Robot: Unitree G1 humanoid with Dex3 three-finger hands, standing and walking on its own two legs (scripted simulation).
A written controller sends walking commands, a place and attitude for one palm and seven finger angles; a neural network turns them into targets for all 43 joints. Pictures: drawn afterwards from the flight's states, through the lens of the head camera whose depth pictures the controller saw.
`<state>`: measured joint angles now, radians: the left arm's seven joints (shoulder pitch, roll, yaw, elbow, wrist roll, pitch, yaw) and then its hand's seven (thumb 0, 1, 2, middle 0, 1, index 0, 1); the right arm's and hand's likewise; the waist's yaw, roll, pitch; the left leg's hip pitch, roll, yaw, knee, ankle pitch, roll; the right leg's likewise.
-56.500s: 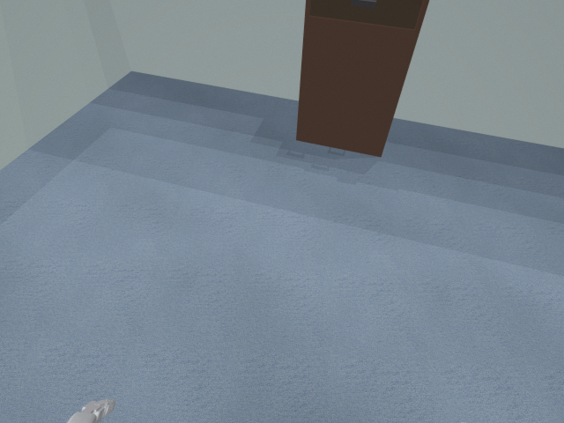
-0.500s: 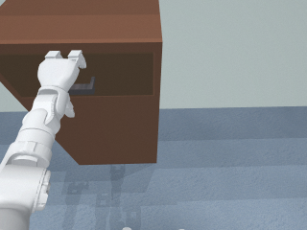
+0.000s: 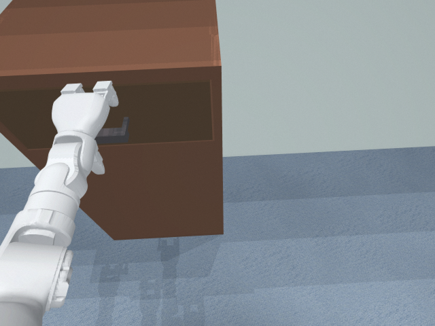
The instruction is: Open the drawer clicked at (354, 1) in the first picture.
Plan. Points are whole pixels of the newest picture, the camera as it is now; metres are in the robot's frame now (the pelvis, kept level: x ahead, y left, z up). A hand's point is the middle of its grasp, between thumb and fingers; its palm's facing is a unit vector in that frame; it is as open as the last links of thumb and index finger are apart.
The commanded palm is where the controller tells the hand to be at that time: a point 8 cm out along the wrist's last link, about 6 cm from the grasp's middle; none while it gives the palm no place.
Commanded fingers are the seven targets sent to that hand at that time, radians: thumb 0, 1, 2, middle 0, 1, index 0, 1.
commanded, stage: move the hooked fingers above the handle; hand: left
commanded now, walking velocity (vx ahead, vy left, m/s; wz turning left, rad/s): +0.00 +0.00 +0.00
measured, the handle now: (105, 129) +0.51 +0.24 +0.04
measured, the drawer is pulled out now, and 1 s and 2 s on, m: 0.00 0.00 0.00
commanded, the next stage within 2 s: lower the fingers behind the handle in 0.06 s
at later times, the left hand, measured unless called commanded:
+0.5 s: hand (96, 138) +0.46 +0.23 +0.07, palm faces +0.12 +0.01 -0.99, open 13.9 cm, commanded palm +0.43 +0.22 +0.13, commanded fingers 0.00 -0.50 0.30 -0.30 -1.20 -0.30 -1.20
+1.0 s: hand (113, 151) +0.45 +0.21 +0.04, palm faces +0.06 -0.02 -1.00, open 13.8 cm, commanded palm +0.43 +0.23 +0.10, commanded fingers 0.00 -0.50 0.30 -0.30 -1.20 -0.30 -1.20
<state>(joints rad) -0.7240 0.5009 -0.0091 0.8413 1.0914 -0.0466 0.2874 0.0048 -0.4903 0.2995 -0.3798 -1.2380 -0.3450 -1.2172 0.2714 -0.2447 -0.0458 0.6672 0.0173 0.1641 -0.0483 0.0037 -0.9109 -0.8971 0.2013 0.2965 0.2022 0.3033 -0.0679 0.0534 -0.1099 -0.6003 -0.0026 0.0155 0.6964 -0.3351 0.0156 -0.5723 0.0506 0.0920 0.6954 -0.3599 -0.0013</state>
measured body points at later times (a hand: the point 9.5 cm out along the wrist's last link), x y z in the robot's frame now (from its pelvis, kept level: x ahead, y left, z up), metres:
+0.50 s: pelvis -0.01 +0.00 -0.01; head +0.06 -0.01 +0.44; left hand +0.45 +0.23 +0.13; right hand +0.08 -0.27 -0.14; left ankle +0.00 +0.11 -0.72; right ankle -0.02 -0.12 -0.72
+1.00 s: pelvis -0.01 +0.00 -0.01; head +0.06 +0.00 +0.43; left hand +0.44 +0.21 +0.09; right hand +0.04 -0.28 -0.14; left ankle +0.00 +0.11 -0.72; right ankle -0.02 -0.12 -0.72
